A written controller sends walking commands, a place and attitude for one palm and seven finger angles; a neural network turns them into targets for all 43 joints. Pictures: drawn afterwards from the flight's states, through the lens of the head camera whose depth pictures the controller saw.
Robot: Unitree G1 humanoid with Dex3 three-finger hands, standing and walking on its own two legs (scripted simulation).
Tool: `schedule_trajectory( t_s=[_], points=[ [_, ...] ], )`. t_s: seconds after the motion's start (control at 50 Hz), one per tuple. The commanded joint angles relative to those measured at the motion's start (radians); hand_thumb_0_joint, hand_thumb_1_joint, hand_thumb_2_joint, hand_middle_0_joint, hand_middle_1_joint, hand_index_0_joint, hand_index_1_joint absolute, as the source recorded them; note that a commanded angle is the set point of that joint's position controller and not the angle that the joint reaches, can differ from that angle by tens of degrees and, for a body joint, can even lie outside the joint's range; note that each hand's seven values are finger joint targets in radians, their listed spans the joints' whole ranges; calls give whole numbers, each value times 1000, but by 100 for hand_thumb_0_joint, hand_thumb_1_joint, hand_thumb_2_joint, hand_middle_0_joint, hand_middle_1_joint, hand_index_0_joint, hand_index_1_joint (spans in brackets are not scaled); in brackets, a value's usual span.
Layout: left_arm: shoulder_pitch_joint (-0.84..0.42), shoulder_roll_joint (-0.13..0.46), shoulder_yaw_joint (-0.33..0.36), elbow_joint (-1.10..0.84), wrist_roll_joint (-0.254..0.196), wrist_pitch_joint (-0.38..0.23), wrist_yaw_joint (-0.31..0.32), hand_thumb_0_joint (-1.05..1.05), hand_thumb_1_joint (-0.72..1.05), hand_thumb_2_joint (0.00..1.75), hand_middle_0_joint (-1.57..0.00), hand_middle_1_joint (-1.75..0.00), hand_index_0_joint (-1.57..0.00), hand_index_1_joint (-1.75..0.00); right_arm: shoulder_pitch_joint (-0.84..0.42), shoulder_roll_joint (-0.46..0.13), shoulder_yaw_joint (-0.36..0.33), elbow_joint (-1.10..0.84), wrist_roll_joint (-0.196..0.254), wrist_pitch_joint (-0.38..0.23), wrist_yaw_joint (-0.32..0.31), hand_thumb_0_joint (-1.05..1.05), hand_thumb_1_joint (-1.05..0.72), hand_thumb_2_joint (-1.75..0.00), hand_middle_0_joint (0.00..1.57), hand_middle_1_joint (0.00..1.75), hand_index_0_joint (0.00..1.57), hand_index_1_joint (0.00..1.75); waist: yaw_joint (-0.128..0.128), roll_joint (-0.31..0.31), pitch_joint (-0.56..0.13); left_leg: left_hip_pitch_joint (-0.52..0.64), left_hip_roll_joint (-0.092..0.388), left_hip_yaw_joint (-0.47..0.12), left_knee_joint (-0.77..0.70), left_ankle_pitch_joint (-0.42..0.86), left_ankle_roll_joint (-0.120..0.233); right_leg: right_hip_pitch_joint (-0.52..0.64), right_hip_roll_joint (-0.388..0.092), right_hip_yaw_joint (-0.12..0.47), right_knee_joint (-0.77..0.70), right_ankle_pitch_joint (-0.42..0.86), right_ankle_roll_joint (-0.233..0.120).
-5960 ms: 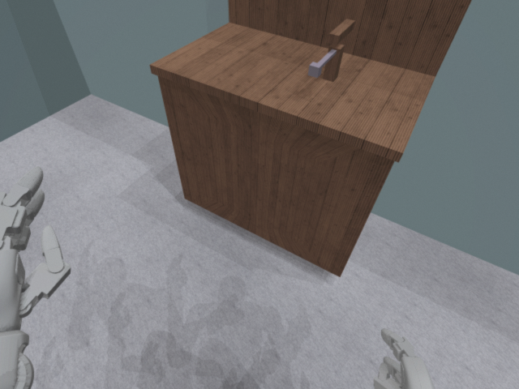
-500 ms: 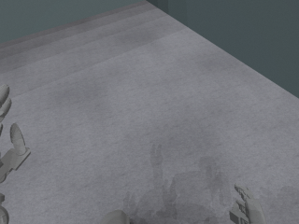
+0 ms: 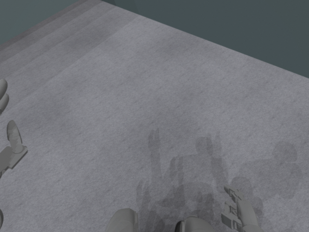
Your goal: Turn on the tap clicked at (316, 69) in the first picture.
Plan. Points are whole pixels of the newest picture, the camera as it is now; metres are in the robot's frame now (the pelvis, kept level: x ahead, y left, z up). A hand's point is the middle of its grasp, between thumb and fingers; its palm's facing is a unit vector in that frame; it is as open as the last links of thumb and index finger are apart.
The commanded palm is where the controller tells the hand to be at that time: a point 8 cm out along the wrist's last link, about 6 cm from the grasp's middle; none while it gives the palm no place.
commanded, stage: turn to face it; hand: left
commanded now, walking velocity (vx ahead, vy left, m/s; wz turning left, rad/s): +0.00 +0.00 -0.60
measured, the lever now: out of the picture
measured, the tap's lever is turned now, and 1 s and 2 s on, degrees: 0 0 0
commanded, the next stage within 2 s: none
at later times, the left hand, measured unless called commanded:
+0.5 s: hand (44, 159) +0.21 +0.18 +0.19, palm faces +0.20 -0.91 -0.37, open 7.4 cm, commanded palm +0.17 +0.23 +0.20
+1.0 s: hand (132, 185) +0.18 +0.04 +0.19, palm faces -0.22 -0.81 -0.54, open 7.4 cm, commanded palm +0.16 +0.12 +0.20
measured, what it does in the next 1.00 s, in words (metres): walks backwards, turning right: left foot, then right foot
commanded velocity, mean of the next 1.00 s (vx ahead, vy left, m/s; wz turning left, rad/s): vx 0.00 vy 0.00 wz -0.60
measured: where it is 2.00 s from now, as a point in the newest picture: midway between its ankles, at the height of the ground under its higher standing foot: outside the picture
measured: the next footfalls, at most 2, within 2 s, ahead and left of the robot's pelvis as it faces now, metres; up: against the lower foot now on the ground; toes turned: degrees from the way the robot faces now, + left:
left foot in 0.48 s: -0.01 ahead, +0.13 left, +0.00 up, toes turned -11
right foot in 0.78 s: -0.12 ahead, -0.17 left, +0.00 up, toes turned -34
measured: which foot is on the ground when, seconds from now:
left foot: up 0.00-0.46, down 0.48-0.78, up 0.80-1.00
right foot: down 0.00-0.48, up 0.50-0.76, down 0.78-1.00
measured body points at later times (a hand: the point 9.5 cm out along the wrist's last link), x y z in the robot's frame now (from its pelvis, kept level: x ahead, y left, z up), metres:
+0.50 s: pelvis -0.06 +0.00 +0.01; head -0.05 +0.00 +0.46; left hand +0.19 +0.23 +0.21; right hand +0.06 -0.28 -0.06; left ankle -0.05 +0.14 -0.72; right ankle +0.05 -0.07 -0.71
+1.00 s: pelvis -0.14 -0.02 +0.01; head -0.08 -0.05 +0.45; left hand +0.18 +0.09 +0.22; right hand -0.15 -0.33 -0.09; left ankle -0.04 +0.08 -0.68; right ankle -0.15 -0.15 -0.72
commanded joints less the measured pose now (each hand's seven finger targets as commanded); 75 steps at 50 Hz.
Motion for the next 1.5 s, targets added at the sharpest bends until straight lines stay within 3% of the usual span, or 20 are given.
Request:
schedule_trajectory(
  t_s=[0.0, 0.38, 0.42, 0.46, 0.48, 0.54, 0.7, 0.74, 0.78, 0.8, 0.86, 0.98, 1.04, 1.08, 1.1, 1.18, 1.38, 1.42, 1.44, 1.48],
  points=[
    [81, 199, 190, -197, -26, -59, 42, 0, 90, 90, -20, -30, -20, -30, -65, -69, -41, -145, 3, -17, -7, 0, -90, -90, 20, 30, 20, 30, -9, -171, -403, -216, -52, -104, 273, 85, -11, 447, -270, 376, -212, 740, -35],
    [-86, 152, 57, -126, 3, -60, 23, 0, 90, 90, -20, -30, -20, -30, -22, -129, -59, -184, -8, 63, 0, 0, -90, -90, 20, 30, 20, 30, 18, -184, -310, 226, -158, -17, -535, 9, 65, 26, -149, 561, -538, -208, 20],
    [-119, 162, 49, -146, 4, -67, 12, 0, 90, 90, -20, -30, -20, -30, 0, -131, -59, -184, -8, 65, 1, 0, -90, -90, 20, 30, 20, 30, 0, -122, -328, 385, -116, -10, -737, 66, 91, -37, -91, 503, -457, -179, 62],
    [-169, 169, 69, -186, 7, -89, -6, 0, 90, 90, -20, -30, -20, -30, -32, -163, -71, -217, -27, 54, -3, 0, -90, -90, 20, 30, 20, 30, 0, 168, -261, 424, 215, -302, -924, 12, 224, -221, 84, 302, -6, -135, 128],
    [-185, 201, 96, -209, 26, -89, -3, 0, 90, 90, -20, -30, -20, -30, -54, -106, -59, -221, -19, 38, -14, 0, -90, -90, 20, 30, 20, 30, 20, 229, -240, 291, 346, -330, -939, 69, 286, -225, 55, 192, 346, -144, 143],
    [-125, 132, 56, -150, 23, -68, -6, 0, 90, 90, -20, -30, -20, -30, -45, -103, -61, -206, -4, 16, -3, 0, -90, -90, 20, 30, 20, 30, 9, 150, -124, 148, 282, -104, -864, 219, 252, -226, -18, 155, 581, -159, 154],
    [-179, 145, 37, -163, 25, -59, 9, 0, 90, 90, -20, -30, -20, -30, 36, -142, -68, -179, 2, -56, 9, 0, -90, -90, 20, 30, 20, 30, -13, 203, -223, 315, 194, 93, -596, 686, 108, 127, 31, -56, -133, -15, 158],
    [-148, 173, 66, -190, 28, -65, 13, 0, 90, 90, -20, -30, -20, -30, 32, -124, -62, -184, 14, -60, 18, 0, -90, -90, 20, 30, 20, 30, -5, 83, -288, 218, 143, 115, -369, 586, 70, 323, -50, 27, -268, 223, 110],
    [-5, 264, 191, -119, 19, -89, 35, 0, 90, 90, -20, -30, -20, -30, -12, -80, -37, -195, 2, -52, 12, 0, -90, -90, 20, 30, 20, 30, 25, -282, -325, -177, -38, 50, -4, -138, 5, 505, -327, 431, -215, 1002, -63],
    [31, 252, 186, -154, -11, -73, 30, 0, 90, 90, -20, -30, -20, -30, -12, -93, -64, -192, 17, -32, 10, 0, -90, -90, 20, 30, 20, 30, 25, -353, -406, -174, -20, -74, 88, -115, 8, 492, -347, 504, -210, 908, -75],
    [122, 250, 245, -281, -30, -92, 34, 0, 90, 90, -20, -30, -20, -30, -67, -63, -32, -179, 6, 20, 16, 0, -90, -90, 20, 30, 20, 30, 5, -157, -421, -170, -24, -84, 73, -4, 3, 455, -291, 391, -204, 666, -86],
    [123, 199, 210, -217, -21, -64, 35, 0, 90, 90, -20, -30, -20, -30, -46, -99, -59, -175, 3, 38, -2, 0, -90, -90, 20, 30, 20, 30, 4, -210, -325, 115, -80, -16, -339, 89, 19, 117, -211, 412, -299, 220, -68],
    [47, 168, 149, -222, -10, -63, 27, 0, 90, 90, -20, -30, -20, -30, 7, -120, -63, -179, 5, 29, -13, 0, -90, -90, 20, 30, 20, 30, -30, -129, -311, 348, -52, -30, -676, 205, 53, -30, -146, 385, -208, 26, 14],
    [2, 166, 143, -206, 12, -86, 17, 0, 90, 90, -20, -30, -20, -30, -21, -160, -79, -208, -3, 18, -27, 0, -90, -90, 20, 30, 20, 30, -6, 259, -248, 301, 295, -344, -877, 192, 213, -190, 39, 184, 279, -284, 115],
    [-50, 174, 130, -204, 25, -98, 20, 0, 90, 90, -20, -30, -20, -30, -51, -128, -61, -210, -15, 4, -27, 0, -90, -90, 20, 30, 20, 30, -13, 297, -210, 146, 357, -395, -922, 134, 243, -149, 5, 164, 518, -265, 127],
    [-133, 103, 10, -227, 29, -92, 13, 0, 90, 90, -20, -30, -20, -30, -21, -139, -74, -186, 5, -20, 2, 0, -90, -90, 20, 30, 20, 30, -15, 184, -156, 175, 250, -102, -822, 280, 195, -181, -47, 97, 529, -159, 156],
    [-66, 150, 82, -176, 3, -71, 9, 0, 90, 90, -20, -30, -20, -30, 49, -129, -62, -185, -1, -58, 16, 0, -90, -90, 20, 30, 20, 30, -14, 214, -263, 241, 217, 88, -628, 443, 108, 174, 10, -41, -147, -60, 151],
    [-46, 187, 102, -158, 11, -66, 12, 0, 90, 90, -20, -30, -20, -30, 55, -100, -58, -186, 10, -53, 21, 0, -90, -90, 20, 30, 20, 30, -11, -45, -299, 115, 109, 134, -367, 236, 55, 315, -130, 139, -302, 218, 74],
    [-30, 260, 167, -168, 3, -78, 26, 0, 90, 90, -20, -30, -20, -30, 1, -72, -37, -214, 8, -53, 14, 0, -90, -90, 20, 30, 20, 30, 14, -280, -282, -139, -4, 104, -159, -119, 21, 413, -293, 428, -282, 699, -27],
    [54, 234, 173, -142, -26, -42, 23, 0, 90, 90, -20, -30, -20, -30, -35, -81, -42, -215, 18, -27, 6, 0, -90, -90, 20, 30, 20, 30, 8, -364, -331, -232, -29, -82, 85, -35, 7, 415, -316, 501, -255, 748, -67]
  ],
)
